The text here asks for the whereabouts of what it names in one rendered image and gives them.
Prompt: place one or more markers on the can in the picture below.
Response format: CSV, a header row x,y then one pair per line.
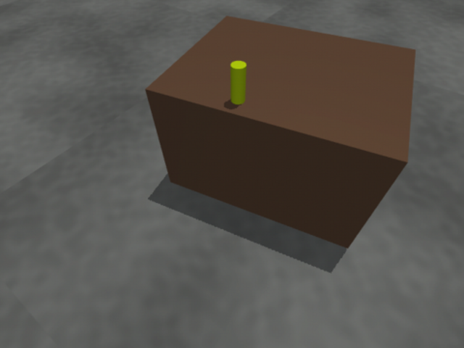
x,y
238,82

